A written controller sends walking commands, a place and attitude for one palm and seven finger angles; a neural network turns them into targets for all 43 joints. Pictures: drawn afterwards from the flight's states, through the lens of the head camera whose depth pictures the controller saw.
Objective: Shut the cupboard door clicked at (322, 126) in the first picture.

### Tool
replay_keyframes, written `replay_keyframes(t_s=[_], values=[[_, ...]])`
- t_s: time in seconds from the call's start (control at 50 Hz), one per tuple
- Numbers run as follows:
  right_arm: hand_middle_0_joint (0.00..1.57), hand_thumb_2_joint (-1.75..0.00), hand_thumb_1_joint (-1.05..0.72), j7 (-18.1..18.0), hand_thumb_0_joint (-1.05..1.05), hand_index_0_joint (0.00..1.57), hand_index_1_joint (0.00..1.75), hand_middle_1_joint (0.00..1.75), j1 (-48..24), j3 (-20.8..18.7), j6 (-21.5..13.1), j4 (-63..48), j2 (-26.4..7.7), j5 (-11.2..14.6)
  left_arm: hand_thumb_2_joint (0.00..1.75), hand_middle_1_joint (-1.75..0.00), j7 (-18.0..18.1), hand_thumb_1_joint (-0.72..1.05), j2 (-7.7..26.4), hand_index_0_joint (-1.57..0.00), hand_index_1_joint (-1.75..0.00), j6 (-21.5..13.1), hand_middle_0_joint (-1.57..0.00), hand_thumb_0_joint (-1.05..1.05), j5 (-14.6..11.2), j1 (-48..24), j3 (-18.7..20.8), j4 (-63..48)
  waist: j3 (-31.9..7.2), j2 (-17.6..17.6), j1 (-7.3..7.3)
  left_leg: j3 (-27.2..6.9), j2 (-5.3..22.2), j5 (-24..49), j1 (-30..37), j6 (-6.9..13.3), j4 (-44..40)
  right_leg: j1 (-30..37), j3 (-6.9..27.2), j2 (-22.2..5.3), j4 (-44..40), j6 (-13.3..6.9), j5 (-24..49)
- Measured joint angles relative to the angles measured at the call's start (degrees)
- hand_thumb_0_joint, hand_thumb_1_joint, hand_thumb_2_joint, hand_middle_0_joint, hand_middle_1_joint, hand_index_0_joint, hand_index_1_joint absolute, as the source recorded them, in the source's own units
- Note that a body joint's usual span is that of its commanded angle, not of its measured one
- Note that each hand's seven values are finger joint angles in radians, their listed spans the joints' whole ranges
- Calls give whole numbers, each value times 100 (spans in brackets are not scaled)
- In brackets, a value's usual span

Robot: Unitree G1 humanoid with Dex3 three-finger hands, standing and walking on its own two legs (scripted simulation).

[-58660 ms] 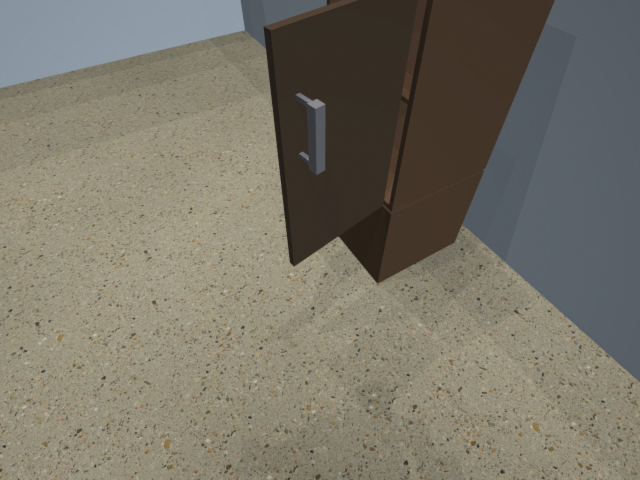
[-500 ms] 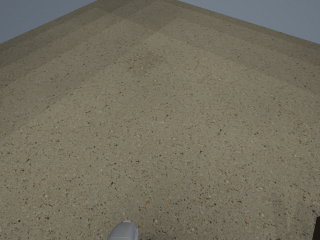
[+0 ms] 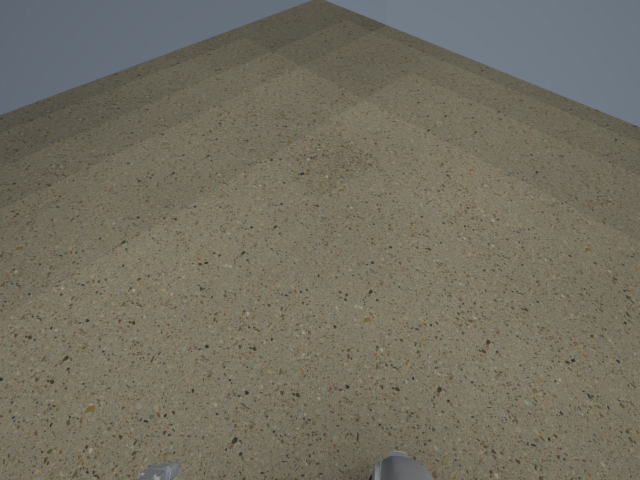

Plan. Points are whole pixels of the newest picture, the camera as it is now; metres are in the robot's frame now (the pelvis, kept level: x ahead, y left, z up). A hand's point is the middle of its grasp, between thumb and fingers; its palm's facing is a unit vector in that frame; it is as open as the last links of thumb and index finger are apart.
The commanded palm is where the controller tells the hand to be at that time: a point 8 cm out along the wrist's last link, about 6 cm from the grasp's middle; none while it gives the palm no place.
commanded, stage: turn to face it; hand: left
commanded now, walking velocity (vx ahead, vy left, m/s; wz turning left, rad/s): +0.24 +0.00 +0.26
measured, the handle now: out of the picture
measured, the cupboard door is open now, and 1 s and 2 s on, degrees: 23 23 23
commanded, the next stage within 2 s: none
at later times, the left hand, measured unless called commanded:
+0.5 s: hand (204, 433) +0.21 +0.19 -0.19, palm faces -0.06 -0.98 -0.18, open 7.3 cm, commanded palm none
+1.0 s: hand (268, 315) +0.40 +0.11 -0.16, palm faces -0.44 -0.86 -0.28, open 7.4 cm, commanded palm none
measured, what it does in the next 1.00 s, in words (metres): walks ahead, turning right: right foot, then left foot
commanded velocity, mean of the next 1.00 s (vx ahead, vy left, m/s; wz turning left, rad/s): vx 0.01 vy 0.00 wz -0.55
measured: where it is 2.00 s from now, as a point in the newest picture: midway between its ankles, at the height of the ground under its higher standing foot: (326, 468)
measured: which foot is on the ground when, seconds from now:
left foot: down 0.00-0.12, up 0.14-0.42, down 0.44-0.86, up 0.88-1.00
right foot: up 0.00-0.08, down 0.10-0.46, up 0.48-0.84, down 0.86-1.00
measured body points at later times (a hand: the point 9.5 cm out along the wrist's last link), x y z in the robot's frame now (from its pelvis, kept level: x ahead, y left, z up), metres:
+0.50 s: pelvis +0.17 +0.00 -0.01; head +0.20 +0.02 +0.43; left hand +0.22 +0.24 -0.18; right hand +0.23 -0.24 -0.14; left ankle +0.22 +0.10 -0.74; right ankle +0.15 -0.13 -0.73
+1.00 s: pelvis +0.20 -0.03 -0.01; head +0.24 -0.06 +0.44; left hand +0.42 +0.15 -0.14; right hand +0.12 -0.29 -0.16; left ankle +0.23 +0.10 -0.68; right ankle +0.16 -0.13 -0.74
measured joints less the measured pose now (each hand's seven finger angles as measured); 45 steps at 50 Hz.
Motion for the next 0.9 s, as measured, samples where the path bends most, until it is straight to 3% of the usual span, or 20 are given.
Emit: replay_keyframes(t_s=[0.06,0.1,0.18,0.22,0.32,0.42,0.46,0.52,0.56,0.62,0.7,0.8,0.86,0.88,0.9], values=[[20,-90,-93,2,0,20,30,30,255,-3,31,174,22,-13,90,-29,-13,91,-7,-20,-30,-41,-20,0,-9,-185,-22,-61,4,23,-106,-40,43,-344,275,-119,108,335,-95,171,-627,-75,99],[20,-90,-92,3,0,20,30,30,458,-3,47,269,52,10,90,-29,-14,90,17,-20,-30,-152,-20,0,0,-223,-57,-128,-12,8,-164,-113,64,-763,260,-183,616,779,-139,274,-1130,-182,196],[20,-90,-92,-13,0,20,30,30,274,-37,183,432,-20,54,90,-29,114,90,-173,-20,-30,-321,-20,0,-27,-219,-109,-59,156,245,-105,-266,158,-1347,-942,-130,3596,1008,-273,452,-845,-336,-307],[20,-90,-92,-26,0,19,30,30,81,-39,206,366,-36,39,90,-29,183,90,-257,-20,-30,-276,-20,0,-43,-54,-128,49,137,250,-76,-160,246,-1124,-1466,-213,4152,1238,-230,525,-1163,-311,-242],[19,-90,-92,-29,0,19,30,30,-441,-10,222,-33,67,23,90,-29,280,94,-196,-21,-30,-152,-20,-2,-53,355,4,291,13,147,18,-8,481,-694,-2034,-458,3125,1535,12,681,-1707,-327,-122],[19,-90,-92,-56,0,19,30,30,-892,24,204,-363,111,45,90,-29,214,93,-106,-21,-30,101,-20,-1,-54,662,63,415,-12,92,174,-65,425,-109,-1725,-559,1679,1587,406,829,-1461,-187,-384],[19,-90,-92,-68,0,19,30,30,-934,46,135,-484,75,24,90,-29,188,93,-102,-21,-30,223,-20,-1,-80,767,83,404,-89,150,188,-71,472,322,-1524,-431,1200,1458,506,929,-1045,-141,-758],[20,-90,-92,-91,0,20,30,30,-975,112,125,-585,130,-48,90,-29,145,92,-5,-20,-30,366,-20,0,-72,677,132,378,-58,25,234,173,502,103,-1447,-120,1394,964,443,889,397,-113,-1848],[20,-90,-92,-104,0,20,30,30,-953,153,157,-628,139,-55,90,-29,97,91,52,-20,-30,396,-20,0,-59,566,167,306,-28,6,270,312,562,86,-1262,-74,1187,638,281,818,1244,-45,-1865],[20,-90,-91,-114,0,20,30,30,-912,164,211,-644,111,-48,90,-29,46,91,110,-20,-30,423,-20,0,-61,402,189,139,-1,43,296,510,664,182,-1016,-89,851,399,88,668,1670,66,-1640],[20,-90,-91,-101,0,20,30,30,-827,98,251,-632,38,-40,90,-29,19,91,165,-20,-30,460,-20,0,-49,205,199,-64,21,124,231,769,802,170,-826,-126,670,461,-39,516,1198,134,-1452],[20,-90,-91,-62,0,20,30,30,-680,-11,309,-594,-120,-44,90,-29,2,91,221,-20,-30,457,-19,0,-27,-44,170,-234,87,239,73,1101,1009,-78,-756,-254,911,861,-163,494,193,63,-1357],[20,-90,-91,-31,0,20,30,30,-514,-80,369,-577,-258,-14,90,-29,-13,91,264,-20,-30,371,-19,0,-19,-121,120,-367,79,295,10,1262,1154,-401,-859,-394,1414,1360,-248,534,-850,-91,-575],[20,-90,-91,-17,0,20,30,30,-465,-104,405,-571,-306,8,90,-29,2,91,287,-20,-30,299,-20,0,-5,-128,105,-407,48,277,20,1217,1155,-620,-1015,-462,1804,1426,-188,541,-1007,-208,-690],[20,-90,-91,-24,0,20,30,30,-492,-125,474,-543,-399,24,90,-29,36,91,241,-20,-30,240,-20,0,-15,-169,79,-402,91,379,24,937,1134,-1009,-1230,-524,2341,1347,-155,611,-862,-266,-816]])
